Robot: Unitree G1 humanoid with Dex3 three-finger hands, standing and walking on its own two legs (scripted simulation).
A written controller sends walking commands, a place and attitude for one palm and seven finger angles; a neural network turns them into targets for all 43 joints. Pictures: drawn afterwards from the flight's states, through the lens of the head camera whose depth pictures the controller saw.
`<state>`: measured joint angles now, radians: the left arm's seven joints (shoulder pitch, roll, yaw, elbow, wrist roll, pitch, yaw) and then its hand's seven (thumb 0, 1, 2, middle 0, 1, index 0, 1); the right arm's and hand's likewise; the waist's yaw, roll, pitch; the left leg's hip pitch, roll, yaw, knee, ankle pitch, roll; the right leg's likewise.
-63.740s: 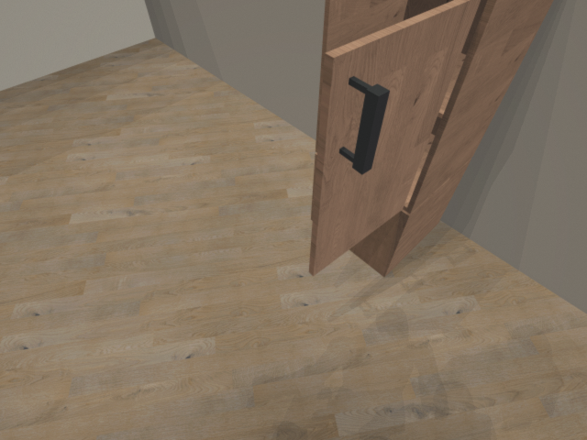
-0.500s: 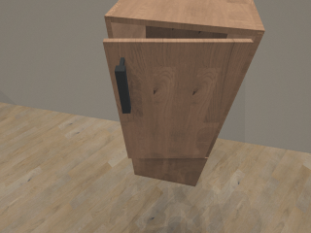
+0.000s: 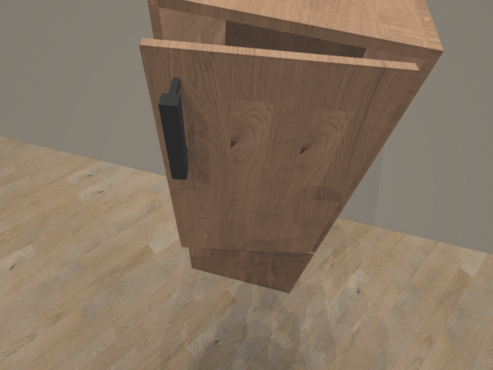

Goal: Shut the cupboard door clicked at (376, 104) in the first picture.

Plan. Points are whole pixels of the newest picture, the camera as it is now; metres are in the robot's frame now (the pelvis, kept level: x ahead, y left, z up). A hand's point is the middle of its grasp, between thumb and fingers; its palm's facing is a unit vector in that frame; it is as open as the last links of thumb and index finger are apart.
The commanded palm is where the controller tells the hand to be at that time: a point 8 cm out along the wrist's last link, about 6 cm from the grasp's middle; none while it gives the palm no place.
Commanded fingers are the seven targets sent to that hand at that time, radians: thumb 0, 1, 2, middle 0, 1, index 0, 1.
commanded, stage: shuffle to correct the standing spot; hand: left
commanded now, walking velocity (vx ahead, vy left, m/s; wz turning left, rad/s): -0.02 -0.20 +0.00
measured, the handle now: (178, 131) +0.42 +0.15 +0.15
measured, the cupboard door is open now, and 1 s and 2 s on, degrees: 12 12 12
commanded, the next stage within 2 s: come to a stop and stand still in 0.08 s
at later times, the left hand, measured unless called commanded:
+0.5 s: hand out of the picture +0.09 +0.10 -0.16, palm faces +0.02 -0.98 -0.21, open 7.4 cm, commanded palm none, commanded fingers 0.00 0.90 0.90 -0.20 -0.30 -0.20 -0.30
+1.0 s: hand out of the picture +0.01 +0.14 -0.15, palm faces +0.02 -0.96 -0.26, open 7.4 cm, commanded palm none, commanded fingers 0.00 0.90 0.90 -0.20 -0.30 -0.20 -0.30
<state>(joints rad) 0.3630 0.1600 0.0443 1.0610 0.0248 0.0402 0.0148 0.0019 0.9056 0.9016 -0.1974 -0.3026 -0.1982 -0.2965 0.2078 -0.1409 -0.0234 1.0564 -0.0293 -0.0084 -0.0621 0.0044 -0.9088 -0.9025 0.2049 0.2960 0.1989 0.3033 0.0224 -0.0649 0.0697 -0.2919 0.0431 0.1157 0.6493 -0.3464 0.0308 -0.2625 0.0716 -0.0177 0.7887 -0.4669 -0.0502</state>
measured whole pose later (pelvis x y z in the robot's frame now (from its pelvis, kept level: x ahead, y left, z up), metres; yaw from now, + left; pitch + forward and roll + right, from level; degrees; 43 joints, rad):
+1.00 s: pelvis +0.00 -0.05 +0.01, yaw +0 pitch -2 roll +0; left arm 0.30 0.17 -0.01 1.03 0.02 0.02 0.03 0.00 0.91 0.90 -0.20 -0.30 -0.20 -0.30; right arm 0.24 -0.21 -0.02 0.93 -0.02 0.01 -0.01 0.00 -0.94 -0.90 0.21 0.30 0.20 0.30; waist 0.01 0.06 0.03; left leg -0.25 -0.06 0.14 0.53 -0.26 0.10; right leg -0.25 -0.07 0.07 0.57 -0.30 0.01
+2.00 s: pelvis +0.04 -0.12 +0.02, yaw +0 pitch +0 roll +2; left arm 0.23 0.14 0.01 1.09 0.01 0.00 0.04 0.01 0.92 0.90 -0.20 -0.30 -0.20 -0.30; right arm 0.22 -0.17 -0.02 1.08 -0.02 0.01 -0.03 0.01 -0.92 -0.90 0.20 0.30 0.20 0.30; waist 0.01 0.02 0.09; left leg -0.19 0.00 0.10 0.44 -0.25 0.00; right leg -0.20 -0.01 0.03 0.53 -0.32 -0.01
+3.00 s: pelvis +0.02 -0.09 +0.01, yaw +1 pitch -1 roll +0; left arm 0.29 0.15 -0.02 1.08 0.01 -0.02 0.04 0.01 0.91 0.90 -0.20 -0.30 -0.20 -0.30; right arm 0.27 -0.17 0.02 1.09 -0.02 -0.01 -0.02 0.01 -0.93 -0.90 0.20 0.30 0.20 0.30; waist 0.00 0.01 0.03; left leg -0.22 0.00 0.08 0.52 -0.28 0.03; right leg -0.13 -0.02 -0.02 0.51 -0.36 0.00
